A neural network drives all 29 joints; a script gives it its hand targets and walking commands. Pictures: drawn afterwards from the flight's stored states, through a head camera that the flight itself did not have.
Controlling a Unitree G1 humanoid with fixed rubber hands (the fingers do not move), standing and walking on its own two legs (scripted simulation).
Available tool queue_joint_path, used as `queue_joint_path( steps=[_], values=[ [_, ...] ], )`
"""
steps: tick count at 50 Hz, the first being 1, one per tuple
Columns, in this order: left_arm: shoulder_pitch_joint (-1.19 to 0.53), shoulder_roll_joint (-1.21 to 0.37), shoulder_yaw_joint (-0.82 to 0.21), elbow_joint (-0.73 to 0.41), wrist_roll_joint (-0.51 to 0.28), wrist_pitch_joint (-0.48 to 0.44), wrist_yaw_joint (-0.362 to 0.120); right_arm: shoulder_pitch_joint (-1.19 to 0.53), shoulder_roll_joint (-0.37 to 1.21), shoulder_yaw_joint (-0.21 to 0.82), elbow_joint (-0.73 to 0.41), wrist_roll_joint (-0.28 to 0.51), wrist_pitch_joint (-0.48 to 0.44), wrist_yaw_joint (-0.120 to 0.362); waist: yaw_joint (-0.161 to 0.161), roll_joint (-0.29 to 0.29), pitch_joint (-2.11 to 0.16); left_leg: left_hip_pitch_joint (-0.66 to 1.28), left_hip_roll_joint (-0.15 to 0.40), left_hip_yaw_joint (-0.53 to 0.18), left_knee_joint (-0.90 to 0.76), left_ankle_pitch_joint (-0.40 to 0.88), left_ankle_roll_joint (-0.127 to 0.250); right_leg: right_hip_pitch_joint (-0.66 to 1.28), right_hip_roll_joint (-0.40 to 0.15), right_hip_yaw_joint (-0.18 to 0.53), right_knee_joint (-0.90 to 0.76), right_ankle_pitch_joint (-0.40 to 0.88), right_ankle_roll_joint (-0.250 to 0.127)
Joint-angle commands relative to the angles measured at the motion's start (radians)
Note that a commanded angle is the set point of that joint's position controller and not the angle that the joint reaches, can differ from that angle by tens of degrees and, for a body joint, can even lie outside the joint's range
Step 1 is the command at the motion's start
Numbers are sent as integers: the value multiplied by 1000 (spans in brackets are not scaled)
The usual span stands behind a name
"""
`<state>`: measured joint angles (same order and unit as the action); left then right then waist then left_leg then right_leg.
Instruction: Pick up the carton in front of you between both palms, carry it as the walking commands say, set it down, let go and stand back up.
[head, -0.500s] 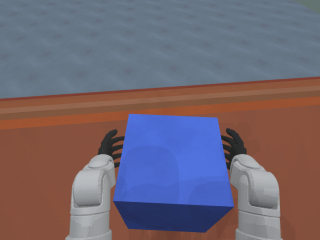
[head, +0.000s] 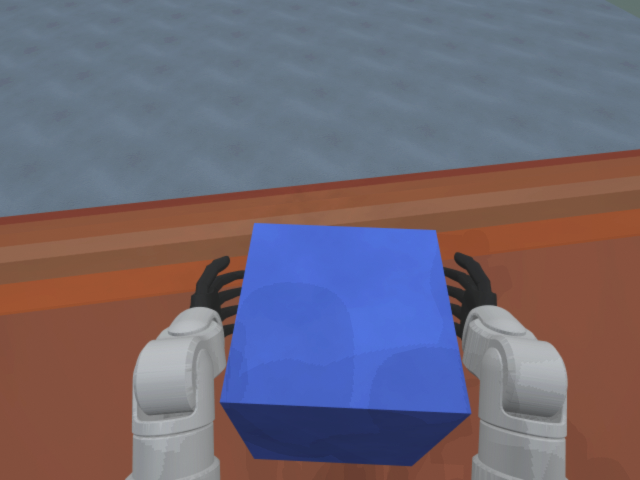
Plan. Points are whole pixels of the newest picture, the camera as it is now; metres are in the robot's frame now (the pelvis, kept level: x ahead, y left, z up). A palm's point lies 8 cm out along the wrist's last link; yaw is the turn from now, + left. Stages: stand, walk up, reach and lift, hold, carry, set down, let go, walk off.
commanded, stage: carry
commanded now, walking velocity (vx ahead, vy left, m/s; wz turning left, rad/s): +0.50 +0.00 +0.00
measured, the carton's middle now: (338, 352) +0.26 +0.00 +0.02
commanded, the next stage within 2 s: none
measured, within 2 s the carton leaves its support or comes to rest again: neither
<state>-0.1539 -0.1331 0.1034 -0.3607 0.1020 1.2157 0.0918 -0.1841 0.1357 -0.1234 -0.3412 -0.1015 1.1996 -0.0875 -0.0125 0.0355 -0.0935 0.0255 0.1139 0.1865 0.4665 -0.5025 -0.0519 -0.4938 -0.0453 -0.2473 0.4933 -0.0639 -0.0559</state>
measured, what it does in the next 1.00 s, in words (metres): walks ahead: left foot, then right foot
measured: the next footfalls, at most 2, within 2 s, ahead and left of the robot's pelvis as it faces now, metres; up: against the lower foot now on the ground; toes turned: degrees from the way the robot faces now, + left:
left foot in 0.46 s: +0.48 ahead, +0.11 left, +0.00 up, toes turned +12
right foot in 0.92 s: +0.79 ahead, -0.07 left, +0.00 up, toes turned -8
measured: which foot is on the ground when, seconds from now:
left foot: down 0.00-0.00, up 0.02-0.44, down 0.46-0.94, up 0.96-1.00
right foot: down 0.00-0.48, up 0.50-0.90, down 0.92-1.00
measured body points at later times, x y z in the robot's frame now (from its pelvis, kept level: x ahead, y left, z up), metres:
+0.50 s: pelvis +0.34 +0.02 +0.00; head +0.34 +0.03 +0.45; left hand +0.62 +0.17 +0.09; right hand +0.62 -0.13 +0.10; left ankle +0.44 +0.10 -0.72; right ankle +0.13 -0.09 -0.68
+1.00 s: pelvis +0.65 +0.00 -0.01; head +0.69 -0.02 +0.44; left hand +1.01 +0.15 +0.09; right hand +1.03 -0.15 +0.09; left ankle +0.48 +0.11 -0.64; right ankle +0.75 -0.07 -0.72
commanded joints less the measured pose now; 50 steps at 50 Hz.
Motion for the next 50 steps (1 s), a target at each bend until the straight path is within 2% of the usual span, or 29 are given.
queue_joint_path(
  steps=[1,2,3,4,5,7,12,18,20,22,23,24,25,26,27,28,29,31,33,38,41,43,44,45,46,47,48,49,50],
  values=[
    [-431,-872,-691,-5,-359,-19,-255,-418,878,743,-65,393,21,263,42,-333,-364,-622,-109,6,686,110,1,837,-397,707,-233,-341,-166],
    [-412,-898,-698,-9,-374,-25,-257,-423,878,747,-49,393,15,264,39,-298,-336,-720,-83,-132,823,23,36,793,-408,753,-273,-183,-188],
    [-431,-923,-707,-30,-383,-34,-258,-433,906,753,-51,398,4,267,38,-238,-328,-738,-37,-163,864,49,66,753,-377,640,-245,-30,-177],
    [-449,-952,-717,-46,-392,-43,-259,-438,933,757,-53,401,-8,268,35,-120,-331,-732,3,-180,832,102,80,707,-360,550,-224,54,-149],
    [-468,-972,-727,-65,-400,-52,-260,-427,956,761,-53,403,-19,268,32,-67,-310,-704,28,-187,757,158,83,641,-335,470,-233,102,-119],
    [-464,-988,-744,-91,-414,-65,-264,-389,981,767,-52,394,-38,262,30,-110,-315,-647,22,-155,629,210,80,598,-298,353,-270,78,-83],
    [-397,-944,-759,-116,-430,-70,-284,-293,975,766,-51,348,-63,237,30,-155,-231,-682,-10,-63,332,314,54,611,-236,196,-305,141,-81],
    [-378,-837,-729,-158,-410,-34,-270,-317,874,763,-130,369,-19,231,35,-189,-105,-598,-56,36,77,457,71,591,-200,93,-282,265,-52],
    [-376,-805,-716,-149,-397,-13,-262,-322,838,749,-129,376,4,235,32,-195,-94,-517,-69,57,45,457,87,592,-198,68,-211,359,-33],
    [-396,-776,-708,-150,-392,6,-256,-317,813,729,-107,378,23,239,4,-154,-178,-229,-154,130,-1,390,98,500,-135,-13,52,444,5],
    [-416,-755,-707,-148,-390,14,-253,-330,799,719,-98,380,30,242,-16,-97,-239,-13,-70,16,3,339,106,341,-108,5,237,262,29],
    [-459,-755,-715,-166,-401,28,-250,-346,773,700,-71,367,31,246,-24,150,-326,200,226,-467,-86,166,239,53,-3,31,580,-23,75],
    [-479,-746,-717,-161,-403,33,-249,-348,797,708,-53,383,31,247,-20,273,-321,258,309,-712,-213,276,309,-159,81,132,779,-428,72],
    [-511,-774,-724,-138,-404,30,-248,-392,808,712,-77,400,32,249,-15,199,-311,241,309,-616,-178,414,308,-223,19,227,897,-426,43],
    [-537,-800,-724,-128,-406,23,-248,-428,837,719,-74,407,29,249,-21,114,-313,195,278,-523,-138,520,285,-239,-20,257,912,-391,19],
    [-566,-819,-731,-121,-407,15,-247,-466,857,729,-77,416,24,250,-16,32,-290,120,253,-428,-130,565,251,-237,-56,259,870,-337,11],
    [-585,-834,-735,-107,-407,9,-243,-503,869,739,-74,426,18,251,-13,19,-285,52,229,-360,-148,509,218,-201,-73,260,801,-283,8],
    [-614,-841,-736,-74,-398,-6,-232,-560,863,750,-60,438,9,252,-7,50,-279,-18,201,-276,-183,438,201,-163,-65,222,737,-226,16],
    [-660,-815,-737,-35,-383,-19,-218,-609,829,752,-25,444,0,252,-15,70,-250,-30,184,-220,-200,424,212,-198,-63,198,651,-188,24],
    [-826,-740,-686,89,-390,-22,-191,-767,745,706,105,450,-9,234,-37,91,-177,-32,123,-108,-144,549,233,-221,-33,128,344,-63,11],
    [-904,-737,-639,184,-403,-14,-187,-841,746,657,213,449,-4,222,-39,110,-156,-43,109,-75,-101,641,214,-133,8,78,189,7,-16],
    [-968,-755,-607,243,-414,-13,-190,-906,773,635,276,450,-4,217,-21,117,-157,-33,118,-63,-38,760,193,-51,31,70,141,9,-40],
    [-995,-768,-588,278,-419,-16,-193,-943,791,621,307,452,-5,215,-1,103,-181,-21,112,-47,33,859,169,23,50,68,96,0,-48],
    [-1015,-779,-561,315,-421,-22,-198,-987,804,607,331,453,-8,214,33,79,-233,-15,77,-7,169,913,141,151,93,24,20,-24,-50],
    [-1025,-795,-546,349,-427,-26,-203,-1008,824,604,367,454,-10,212,77,15,-315,-102,35,4,392,809,116,362,69,69,15,-50,-52],
    [-1045,-803,-525,371,-433,-29,-207,-1030,839,594,387,450,-14,212,91,-132,-388,-272,-26,-17,628,486,101,529,-146,367,45,12,-54],
    [-1085,-803,-522,381,-434,-40,-209,-1039,889,579,397,454,-14,207,77,-430,-497,-614,-213,-115,891,-19,68,776,-318,824,-95,-12,-219],
    [-1123,-859,-535,376,-467,-43,-217,-1088,906,570,400,452,-21,199,75,-340,-481,-709,-160,-220,1008,-31,98,791,-328,802,-101,8,-235],
    [-1181,-914,-546,341,-493,-54,-223,-1141,941,571,379,456,-28,194,93,-252,-445,-756,-131,-242,1021,-7,115,751,-296,714,-54,142,-222]
  ],
)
